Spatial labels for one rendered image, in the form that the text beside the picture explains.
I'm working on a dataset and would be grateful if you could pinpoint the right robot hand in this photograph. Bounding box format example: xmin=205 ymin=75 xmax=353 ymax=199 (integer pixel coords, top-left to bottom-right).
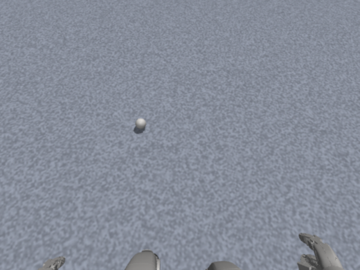
xmin=297 ymin=233 xmax=343 ymax=270

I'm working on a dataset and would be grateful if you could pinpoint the left robot hand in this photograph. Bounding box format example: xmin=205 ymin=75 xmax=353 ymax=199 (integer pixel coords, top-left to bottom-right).
xmin=38 ymin=256 xmax=65 ymax=270

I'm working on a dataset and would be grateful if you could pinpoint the ball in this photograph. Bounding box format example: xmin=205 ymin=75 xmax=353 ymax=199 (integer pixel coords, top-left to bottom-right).
xmin=136 ymin=118 xmax=146 ymax=129

